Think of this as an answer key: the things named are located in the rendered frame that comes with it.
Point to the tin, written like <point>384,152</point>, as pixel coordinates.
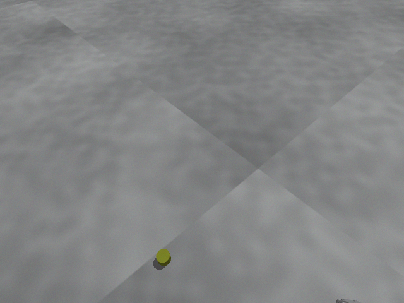
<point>163,257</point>

